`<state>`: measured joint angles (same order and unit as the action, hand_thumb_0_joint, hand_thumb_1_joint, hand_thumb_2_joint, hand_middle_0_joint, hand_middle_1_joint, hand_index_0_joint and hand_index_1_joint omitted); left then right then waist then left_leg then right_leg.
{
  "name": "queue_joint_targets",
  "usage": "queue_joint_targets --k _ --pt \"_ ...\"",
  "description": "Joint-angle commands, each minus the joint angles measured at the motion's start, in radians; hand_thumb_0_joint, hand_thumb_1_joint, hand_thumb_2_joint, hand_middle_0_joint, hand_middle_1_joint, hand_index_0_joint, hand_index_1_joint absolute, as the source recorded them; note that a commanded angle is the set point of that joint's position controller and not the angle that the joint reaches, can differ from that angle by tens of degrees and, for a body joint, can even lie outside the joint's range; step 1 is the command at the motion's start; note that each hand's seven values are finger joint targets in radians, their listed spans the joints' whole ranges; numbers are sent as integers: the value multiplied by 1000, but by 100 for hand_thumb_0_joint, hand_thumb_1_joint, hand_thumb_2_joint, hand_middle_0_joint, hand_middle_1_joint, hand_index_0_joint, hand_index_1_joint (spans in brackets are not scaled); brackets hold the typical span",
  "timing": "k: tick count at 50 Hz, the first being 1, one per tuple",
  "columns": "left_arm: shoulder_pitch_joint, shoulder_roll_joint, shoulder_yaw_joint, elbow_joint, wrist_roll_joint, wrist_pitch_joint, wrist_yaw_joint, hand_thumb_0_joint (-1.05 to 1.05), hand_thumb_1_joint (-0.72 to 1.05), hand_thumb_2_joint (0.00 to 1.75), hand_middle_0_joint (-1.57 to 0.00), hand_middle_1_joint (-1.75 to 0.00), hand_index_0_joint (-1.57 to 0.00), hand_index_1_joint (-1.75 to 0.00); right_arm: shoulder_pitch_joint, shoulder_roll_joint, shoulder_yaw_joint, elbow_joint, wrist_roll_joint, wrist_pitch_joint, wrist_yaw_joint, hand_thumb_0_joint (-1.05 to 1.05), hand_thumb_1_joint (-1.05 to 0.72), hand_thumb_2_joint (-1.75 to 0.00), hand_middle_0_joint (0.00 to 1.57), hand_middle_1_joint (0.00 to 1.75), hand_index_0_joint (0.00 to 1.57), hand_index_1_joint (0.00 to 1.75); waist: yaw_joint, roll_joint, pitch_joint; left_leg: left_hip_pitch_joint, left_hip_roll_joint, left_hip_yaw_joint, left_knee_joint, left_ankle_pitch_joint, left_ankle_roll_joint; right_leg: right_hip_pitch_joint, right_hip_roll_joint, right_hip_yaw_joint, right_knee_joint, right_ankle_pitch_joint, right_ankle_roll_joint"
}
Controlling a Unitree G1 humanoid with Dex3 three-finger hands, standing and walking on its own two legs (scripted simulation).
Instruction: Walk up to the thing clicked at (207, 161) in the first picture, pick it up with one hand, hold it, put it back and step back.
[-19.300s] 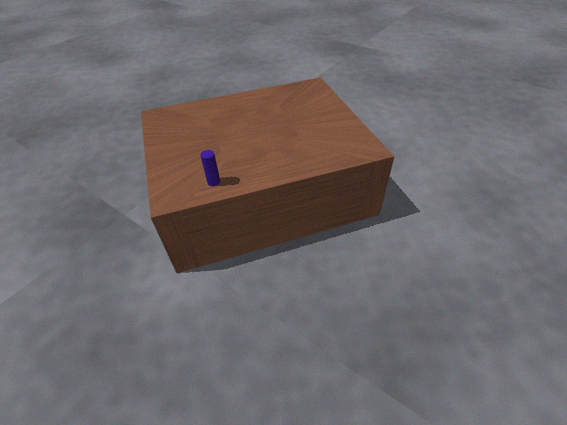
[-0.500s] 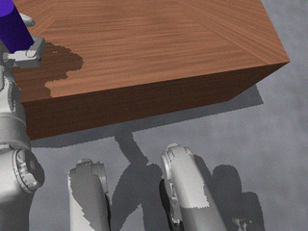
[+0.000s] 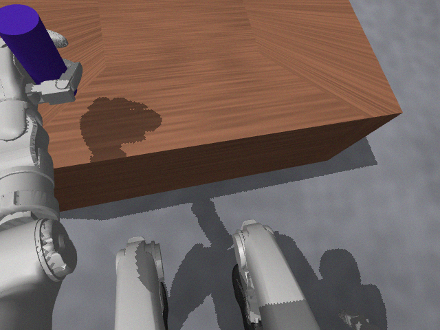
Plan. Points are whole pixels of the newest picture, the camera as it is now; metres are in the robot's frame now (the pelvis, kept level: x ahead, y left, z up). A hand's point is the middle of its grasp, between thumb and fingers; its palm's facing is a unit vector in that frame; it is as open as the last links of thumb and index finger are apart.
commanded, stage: settle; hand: left
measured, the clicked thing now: (42, 60) +0.56 +0.23 +0.05
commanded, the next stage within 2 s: lift in 0.30 s
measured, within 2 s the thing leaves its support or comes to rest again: neither
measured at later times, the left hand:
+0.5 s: hand (40, 54) +0.55 +0.22 +0.06, palm faces +0.16 -0.99 -0.03, open 6.7 cm
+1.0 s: hand out of the picture +0.48 +0.22 +0.15, palm faces +0.15 -0.99 -0.03, open 6.7 cm
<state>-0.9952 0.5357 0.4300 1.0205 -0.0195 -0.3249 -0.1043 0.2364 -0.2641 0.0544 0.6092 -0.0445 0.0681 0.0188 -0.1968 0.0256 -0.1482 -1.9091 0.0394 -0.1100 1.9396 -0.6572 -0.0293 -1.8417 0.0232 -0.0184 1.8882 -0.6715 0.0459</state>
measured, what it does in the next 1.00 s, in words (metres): rises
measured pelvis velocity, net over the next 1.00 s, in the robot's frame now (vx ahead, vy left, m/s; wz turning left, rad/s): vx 0.02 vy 0.01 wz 0.03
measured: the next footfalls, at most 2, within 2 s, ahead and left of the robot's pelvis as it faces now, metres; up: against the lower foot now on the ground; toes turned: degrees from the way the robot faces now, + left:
none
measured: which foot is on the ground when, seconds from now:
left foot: down 0.00-1.00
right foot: down 0.00-1.00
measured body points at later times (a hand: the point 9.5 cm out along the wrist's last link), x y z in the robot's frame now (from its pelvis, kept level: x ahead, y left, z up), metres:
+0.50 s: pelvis +0.01 +0.00 +0.04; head +0.21 +0.05 +0.44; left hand +0.54 +0.27 +0.07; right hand +0.07 -0.26 -0.07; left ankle +0.07 +0.13 -0.44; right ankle +0.08 -0.14 -0.44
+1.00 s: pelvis +0.02 +0.01 +0.12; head +0.16 +0.05 +0.55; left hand +0.46 +0.27 +0.15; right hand +0.12 -0.25 +0.00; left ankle +0.07 +0.13 -0.44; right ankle +0.08 -0.14 -0.44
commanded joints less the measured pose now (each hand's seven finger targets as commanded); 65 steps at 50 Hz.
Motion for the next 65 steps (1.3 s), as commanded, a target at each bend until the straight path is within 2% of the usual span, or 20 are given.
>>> queue_joint_targets --k 1,12,14,19,20,26,27,34,43,44,47,48,52,58,60,61,62,63,64,65 --pt "-504 272 17 -312 -17 -108 15 0 47 131 -137 -145 -139 -144 190 -192 -74 -23 -2 -8 -10 0 -87 -89 20 30 20 30 9 258 -746 622 3 23 -260 255 48 335 4 -39 -235 257 -84" --pt "-385 234 14 -203 -28 -87 7 0 50 131 -134 -143 -136 -142 190 -191 -84 -14 4 -19 -14 0 -87 -89 20 30 20 30 2 204 -697 639 3 28 -313 268 55 417 3 -39 -318 283 -78" --pt "-438 203 -10 -230 -39 -94 7 0 53 133 -136 -144 -138 -143 195 -177 -79 -5 5 -24 -13 0 -86 -89 20 30 20 30 -5 178 -675 619 1 34 -312 274 59 441 4 -34 -330 297 -77" --pt "-409 246 31 -230 -28 -119 17 0 55 133 -136 -144 -138 -143 193 -181 -81 -4 2 -27 -11 0 -86 -89 20 30 20 30 9 182 -678 649 1 33 -328 317 58 455 3 -35 -336 326 -78" --pt "-429 208 -11 -224 -22 -125 15 0 54 134 -136 -145 -138 -144 192 -173 -78 2 -2 -27 -9 0 -87 -89 20 30 20 30 -2 189 -648 655 3 29 -337 301 56 429 5 -36 -338 306 -81" --pt "-401 229 17 -307 -39 -143 0 0 45 123 -133 -142 -136 -140 191 -179 -86 -14 0 -30 -3 0 -91 -90 20 30 20 30 32 239 -758 758 2 32 -365 357 50 489 3 -36 -356 341 -84" --pt "-397 207 -11 -287 -31 -138 -4 0 44 123 -134 -142 -137 -140 186 -172 -82 -15 -1 -30 -3 0 -91 -90 20 30 20 30 30 243 -750 776 2 30 -370 362 49 474 4 -35 -360 338 -85" --pt "-308 156 -7 -375 -61 -113 20 0 43 126 -133 -143 -136 -141 175 -171 -92 -23 11 -31 -10 0 -91 -90 20 30 20 30 44 201 -758 861 6 20 -433 414 47 564 4 -44 -422 384 -82" --pt "-131 75 -52 -493 -84 -107 28 0 46 126 -135 -145 -139 -143 129 -147 -107 -26 27 -53 -25 0 -90 -90 20 30 20 30 68 132 -644 873 0 42 -553 273 50 723 7 -30 -570 310 -73" --pt "-77 26 -80 -429 -89 -99 22 0 48 126 -134 -145 -138 -142 117 -148 -107 -17 29 -56 -27 0 -90 -90 20 30 20 30 55 113 -573 870 3 35 -570 255 49 700 6 -35 -580 298 -73" --pt "2 38 -66 -506 -89 -104 32 0 50 128 -135 -146 -139 -143 116 -136 -107 -13 37 -62 -30 0 -90 -90 20 30 20 30 90 133 -562 928 3 34 -629 258 41 748 5 -33 -616 304 -75" --pt "2 -15 -114 -531 -93 -104 33 0 51 128 -136 -147 -140 -144 104 -129 -105 -22 38 -66 -30 0 -90 -90 20 30 20 30 81 136 -557 955 3 35 -645 256 40 755 7 -31 -632 307 -75" --pt "17 1 -98 -624 -106 -103 50 0 50 131 -137 -147 -140 -145 92 -137 -112 -23 44 -75 -40 0 -90 -90 20 30 20 30 97 147 -532 1067 6 25 -705 311 34 793 5 -35 -680 344 -75" --pt "105 -78 -168 -656 -112 -91 63 0 48 134 -140 -150 -143 -148 64 -127 -112 -25 47 -88 -46 0 -90 -90 20 30 20 30 102 120 -439 1147 4 30 -798 333 30 878 4 -33 -767 367 -73" --pt "250 -136 -193 -549 -116 -76 56 0 47 132 -139 -147 -142 -146 74 -117 -110 2 48 -85 -44 0 -90 -90 20 30 20 30 109 88 -366 1149 4 34 -830 315 29 891 7 -37 -798 353 -72" --pt "195 -138 -215 -647 -122 -86 53 0 49 134 -141 -148 -143 -147 62 -125 -116 -19 50 -90 -45 0 -90 -90 20 30 20 30 102 89 -363 1150 1 35 -850 291 28 909 5 -35 -816 343 -72" --pt "224 -107 -174 -622 -120 -83 60 0 48 133 -140 -148 -142 -147 67 -123 -116 -16 50 -90 -46 0 -90 -90 20 30 20 30 120 83 -374 1173 2 36 -866 288 28 936 3 -34 -832 341 -71" --pt "306 -158 -216 -558 -115 -72 56 0 47 132 -140 -148 -142 -147 61 -116 -112 -13 51 -90 -45 0 -90 -90 20 30 20 30 108 56 -328 1147 -3 47 -869 293 32 948 3 -33 -850 350 -68" --pt "203 -140 -213 -672 -128 -87 55 0 47 133 -140 -147 -142 -146 50 -122 -117 -39 52 -97 -47 0 -90 -90 20 30 20 30 107 51 -355 1145 -8 58 -870 290 35 987 2 -24 -872 353 -67" --pt "242 -127 -188 -643 -130 -86 62 0 45 133 -140 -148 -142 -147 54 -118 -115 -31 52 -98 -46 0 -90 -90 20 30 20 30 114 37 -359 1155 -8 54 -884 294 35 1015 1 -28 -876 358 -64"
